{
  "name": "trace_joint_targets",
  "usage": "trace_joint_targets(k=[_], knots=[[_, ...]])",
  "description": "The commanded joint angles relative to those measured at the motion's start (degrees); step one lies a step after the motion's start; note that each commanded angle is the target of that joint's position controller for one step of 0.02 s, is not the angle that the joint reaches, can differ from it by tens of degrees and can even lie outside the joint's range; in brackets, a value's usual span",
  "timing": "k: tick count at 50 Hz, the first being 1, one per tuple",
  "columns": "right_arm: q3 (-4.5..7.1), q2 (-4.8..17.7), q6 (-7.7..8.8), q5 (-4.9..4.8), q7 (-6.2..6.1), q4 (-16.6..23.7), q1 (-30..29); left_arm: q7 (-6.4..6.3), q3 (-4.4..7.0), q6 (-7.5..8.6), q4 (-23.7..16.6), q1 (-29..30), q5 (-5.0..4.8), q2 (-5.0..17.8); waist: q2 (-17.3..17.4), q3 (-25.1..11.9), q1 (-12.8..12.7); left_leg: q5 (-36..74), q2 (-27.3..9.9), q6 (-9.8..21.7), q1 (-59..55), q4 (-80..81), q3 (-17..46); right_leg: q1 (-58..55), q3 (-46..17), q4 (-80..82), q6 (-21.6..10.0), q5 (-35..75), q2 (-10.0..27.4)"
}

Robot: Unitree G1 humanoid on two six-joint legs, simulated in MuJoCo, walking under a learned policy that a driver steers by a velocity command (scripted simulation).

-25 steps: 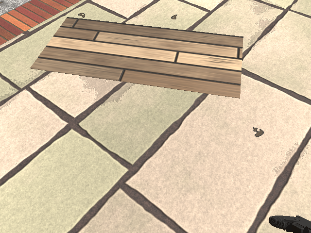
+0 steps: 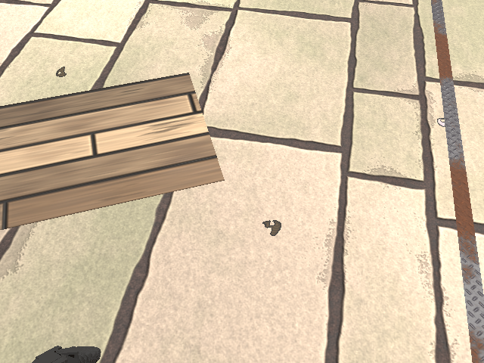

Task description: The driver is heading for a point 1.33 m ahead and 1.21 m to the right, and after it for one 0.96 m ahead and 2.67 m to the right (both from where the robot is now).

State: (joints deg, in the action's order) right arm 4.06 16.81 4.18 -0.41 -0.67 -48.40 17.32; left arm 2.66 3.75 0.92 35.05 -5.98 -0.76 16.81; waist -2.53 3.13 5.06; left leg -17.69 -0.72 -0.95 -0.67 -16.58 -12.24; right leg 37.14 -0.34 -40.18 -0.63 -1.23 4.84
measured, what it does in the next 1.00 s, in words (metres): walks ahead, turning right: right foot, then left foot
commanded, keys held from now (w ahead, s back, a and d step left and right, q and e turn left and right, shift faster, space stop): e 1.00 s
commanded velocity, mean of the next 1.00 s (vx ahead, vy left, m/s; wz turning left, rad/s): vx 0.07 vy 0.00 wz -0.59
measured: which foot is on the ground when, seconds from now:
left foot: down 0.00-0.08, up 0.10-0.54, down 0.56-0.98, up 1.00-1.00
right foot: up 0.00-0.06, down 0.08-0.56, up 0.58-0.96, down 0.98-1.00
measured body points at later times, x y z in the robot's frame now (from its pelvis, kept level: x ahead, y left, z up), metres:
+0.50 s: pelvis +0.13 -0.02 +0.00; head +0.17 -0.03 +0.44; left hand +0.36 +0.22 -0.08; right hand +0.22 -0.32 -0.11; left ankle +0.23 +0.13 -0.71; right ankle +0.18 -0.11 -0.74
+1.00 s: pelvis +0.14 -0.02 -0.01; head +0.16 -0.06 +0.44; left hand +0.44 +0.11 -0.08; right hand +0.09 -0.34 -0.12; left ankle +0.22 +0.11 -0.73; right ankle +0.08 -0.11 -0.74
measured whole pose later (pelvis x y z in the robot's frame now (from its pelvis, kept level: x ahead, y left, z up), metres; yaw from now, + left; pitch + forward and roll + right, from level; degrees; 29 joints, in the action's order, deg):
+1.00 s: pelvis +0.14 -0.02 -0.01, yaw -36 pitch +1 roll +0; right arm 4.5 18.0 -0.9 -0.3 -0.8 -41.3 8.0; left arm 0.5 4.7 -4.2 32.7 -9.6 -1.2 17.5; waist 1.7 3.4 1.0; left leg -20.9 -7.5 -3.3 17.2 -36.4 -6.9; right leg 16.7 1.0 -32.1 -1.1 -16.2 -0.3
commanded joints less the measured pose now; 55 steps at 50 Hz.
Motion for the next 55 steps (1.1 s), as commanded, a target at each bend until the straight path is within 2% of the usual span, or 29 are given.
trace_joint_targets(k=[1,3,4,5,6,7,9,10,13,17,21,25,27,28,29,30,31,32,34,37,41,46,48,49,50,51,52,53,55], knots=[[2.95,12.01,-0.16,-1.65,-0.74,4.3,-4.85,0.97,1.69,0.21,-4.93,-0.23,0.36,4.62,8.3,-2.5,-4.15,44.65,-14.4,7.13,1.18,-4.11,3.11,-8.0,3.52,3.78,-2.41,-3.47,-3.16],[3.07,11.65,-0.84,-2.55,-0.91,4.93,-6.07,0.52,3.97,-0.08,-2.45,-10.83,0.61,8.45,6.62,-8.01,-10.23,48.38,-11.94,4.71,2.74,-19.93,1.28,-21.52,5.36,9.97,-5.62,-0.96,-7.46],[2.27,9.4,-0.67,-1.15,-0.71,5.28,-3.57,-0.82,5.4,-0.38,-1.4,-16.22,0.62,12.2,0.42,-11.63,-12.39,33.44,-8.36,1.27,12.35,-34.93,0.53,-34.33,-0.18,12.1,-8.19,15.09,-4.77],[-0.03,1.79,-0.39,3.21,0.15,6.81,3.1,-2.12,5.53,-0.74,-2.9,-13.54,0.97,17.99,-16.61,-16.21,-4.8,-22.51,0.19,-2.67,33.38,-56.3,2.7,-50.95,-20.84,5.59,-16.53,43.75,10.01],[-0.17,6.15,0.12,1.65,0.85,6.63,4.93,-1.34,4.66,0.05,-6.24,-12.76,1.66,16.44,-11.55,-30.77,-7.42,-24.75,3.07,-2.84,37.16,-66.22,16.34,-54.52,-39.49,13.47,-24.97,28.85,17.81],[0.91,9.81,-0.11,-0.45,0.94,7.52,-2.5,-0.69,3.85,0.48,-6.4,-10.65,1.29,12.77,-3.19,-25.5,-9.43,-17.83,0.6,-1.88,39.8,-65.93,18.29,-49.77,-33.65,16.98,-21.92,19.11,14.36],[0.58,8.52,-1.12,0.38,-0.39,8.17,-6.25,-1.16,2.83,0.45,-5.68,-5.84,-0.29,9.43,2.01,-13.36,-6.35,-9.39,-2.78,-1.78,40.52,-57.8,17.41,-35.44,-25.0,19.2,-16.59,9.51,9.04],[0.76,8.9,-1.81,0.73,-0.84,8.27,-5.79,-1.57,2.66,0.18,-5.95,-3.93,0.15,9.1,0.79,-11.45,-4.55,-7.4,-3.44,-1.79,36.94,-54.51,17.86,-29.05,-22.91,20.37,-15.77,9.36,7.52],[0.48,7.22,-2.84,1.26,-1.26,7.49,-4.07,-2.35,2.87,0.04,-6.02,-2.46,1.52,9.71,-1.19,-11.67,-2.83,-5.13,-1.87,-2.58,30.83,-47.74,16.7,-21.67,-19.29,21.06,-15.24,14.69,4.96],[-0.04,5.81,-3.62,1.18,-1.59,8.31,-7.43,-3.88,3.22,-1.1,-5.46,-3.25,0.6,10.53,-1.9,-12.53,-4.02,-0.79,-0.44,-4.04,30.88,-39.02,17.85,-21.31,-20.3,20.92,-14.07,4.57,3.31],[-0.05,5.56,-3.69,0.69,-1.19,9.53,-10.94,-4.4,3.17,-2.26,-5.6,-2.9,0.66,10.16,-4.65,-9.74,-5.41,1.36,0.91,-3.9,28.93,-30.9,18.62,-19.35,-23.62,21.89,-12.26,-11.01,1.53],[0.31,6.0,-2.45,0.25,-0.45,10.26,-11.46,-4.07,3.21,-2.93,-5.41,-3.99,0.48,9.85,-6.7,-9.61,-6.27,-1.19,2.41,-2.47,24.9,-21.87,18.55,-22.83,-28.26,19.15,-11.68,-6.97,1.79],[0.76,6.08,-1.94,0.14,0.07,9.54,-8.53,-4.15,3.06,-3.4,-5.6,-2.91,-0.25,9.44,-6.68,-9.56,-4.2,3.88,2.56,-0.8,18.67,-10.56,17.39,-22.8,-28.99,16.3,-9.86,-4.47,0.13],[1.43,7.72,-1.84,0.59,0.08,9.13,-6.78,-4.27,2.73,-3.54,-5.59,-3.55,-0.57,8.38,-4.85,-9.79,-3.72,8.76,-1.12,0.78,12.82,-5.18,19.01,-19.79,-27.31,13.33,-7.51,-7.95,-2.22],[2.26,11.63,-2.26,1.59,-0.23,9.75,-6.4,-4.17,1.93,-3.6,-5.46,-6.56,-0.14,5.24,6.41,-11.1,-5.78,14.05,-13.72,5.57,6.36,-2.68,29.1,-13.01,-19.48,1.79,-3.94,-24.25,-7.85],[2.95,14.0,-2.79,3.29,-0.1,9.18,-7.14,-4.07,2.82,-2.99,-7.47,-4.93,-0.78,7.67,21.57,-6.86,-6.36,23.04,-21.37,14.45,8.78,0.04,41.45,-2.07,-8.58,-9.26,-0.7,-34.63,-14.88],[2.21,10.51,-2.58,3.01,-0.24,10.98,-9.77,-4.03,4.25,-2.58,-5.93,-6.17,0.45,12.29,15.17,-6.6,-6.19,25.51,-22.33,15.99,9.41,-1.15,39.75,-1.33,-9.9,-20.29,1.59,-32.49,-10.59],[1.53,7.85,-2.64,2.31,-0.6,11.65,-11.72,-3.93,4.78,-2.88,-4.35,-7.02,0.01,12.83,11.2,-6.66,-6.8,26.25,-19.01,13.73,9.66,-2.64,33.65,-1.71,-9.19,-24.44,2.63,-29.05,-10.06],[1.0,6.17,-2.96,0.84,-1.02,12.2,-13.1,-4.17,4.18,-4.21,-2.75,-8.51,0.0,9.77,9.34,-5.68,-6.74,26.52,-15.12,11.63,8.31,-3.88,26.69,-0.12,-7.66,-30.39,4.9,-24.43,-8.96],[1.11,6.73,-4.0,1.3,-1.56,11.85,-10.83,-3.69,2.94,-4.49,-4.43,-4.5,-0.91,6.43,11.47,-4.8,-4.43,25.95,-12.8,12.17,6.2,-2.64,20.56,0.34,-3.05,-25.17,6.39,-21.14,-7.14],[2.34,9.74,-4.86,1.12,-1.49,11.4,-9.26,-2.88,1.89,-4.25,-6.45,-1.0,-0.43,4.83,13.47,-6.96,-2.23,27.38,-15.17,13.19,3.68,-3.14,17.72,-5.47,-0.33,-12.82,6.42,-22.29,-4.05],[3.22,11.65,-4.67,-0.56,-0.48,10.76,-9.92,-1.83,2.48,-4.74,-6.36,-2.89,-0.53,6.2,14.38,-7.36,-3.3,26.67,-17.21,11.92,5.72,-5.52,15.29,-15.31,3.45,2.09,3.11,-18.97,-4.44],[2.97,10.34,-4.45,-1.59,-0.45,10.03,-9.95,-1.77,3.15,-4.77,-4.69,-7.14,-0.43,6.49,12.19,-7.88,-5.9,22.17,-15.46,7.91,9.69,-11.28,11.89,-24.63,4.56,14.43,-0.32,-9.46,-6.35],[2.4,7.86,-4.22,-0.81,-0.19,8.87,-6.76,-2.32,4.15,-4.63,-4.27,-9.48,-0.4,9.18,4.81,-8.94,-6.1,13.51,-12.32,3.24,17.17,-19.74,7.31,-33.87,-1.79,18.4,-2.81,1.19,-3.36],[0.66,3.34,-4.04,2.91,0.22,11.73,-7.05,-3.36,5.69,-4.29,-5.58,-10.71,-0.05,17.1,-15.97,-9.49,-4.3,-18.26,-4.04,-3.13,35.57,-38.83,3.03,-43.53,-24.35,17.12,-10.84,25.65,13.15],[1.44,6.07,-3.74,1.99,-0.49,13.45,-13.7,-2.64,4.94,-2.83,-6.19,-11.34,2.25,15.49,-12.48,-12.18,-9.47,-22.43,-0.47,-3.74,39.7,-48.98,12.87,-37.76,-29.95,18.94,-20.01,23.75,17.6],[2.09,8.01,-3.93,0.56,-0.83,13.43,-15.1,-2.38,4.22,-1.69,-5.67,-9.54,2.43,13.57,-7.28,-9.86,-8.72,-18.41,-1.66,-3.09,40.17,-52.63,15.13,-35.84,-25.02,19.91,-18.57,18.42,14.48],[2.35,8.16,-4.12,0.29,-1.15,12.85,-14.33,-2.7,3.81,-1.17,-5.19,-6.55,1.38,11.94,-5.37,-7.83,-6.92,-13.2,-2.36,-2.53,40.46,-51.58,15.79,-34.07,-21.27,19.98,-15.31,13.41,11.12],[2.67,8.22,-4.46,1.17,-1.73,11.73,-12.45,-3.43,2.83,-1.5,-5.53,-2.6,-0.06,10.0,-4.49,-6.98,-5.05,-6.49,-2.23,-3.19,38.3,-49.9,16.1,-31.2,-18.29,20.04,-12.48,11.69,7.61]])
Velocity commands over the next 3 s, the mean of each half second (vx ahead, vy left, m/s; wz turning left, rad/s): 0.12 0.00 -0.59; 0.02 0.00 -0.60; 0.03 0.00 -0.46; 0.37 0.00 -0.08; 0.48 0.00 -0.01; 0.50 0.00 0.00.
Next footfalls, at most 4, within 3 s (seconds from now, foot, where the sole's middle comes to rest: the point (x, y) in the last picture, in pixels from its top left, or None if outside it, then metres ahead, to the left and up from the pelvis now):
0.08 right None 0.22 -0.11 -0.77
0.56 left None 0.26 0.10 -0.77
0.98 right None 0.11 -0.13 -0.77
1.46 left None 0.26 0.03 -0.77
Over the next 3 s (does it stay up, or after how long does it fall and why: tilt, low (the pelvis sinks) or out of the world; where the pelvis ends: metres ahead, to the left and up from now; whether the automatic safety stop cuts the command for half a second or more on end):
stays up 0.57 -0.64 0.00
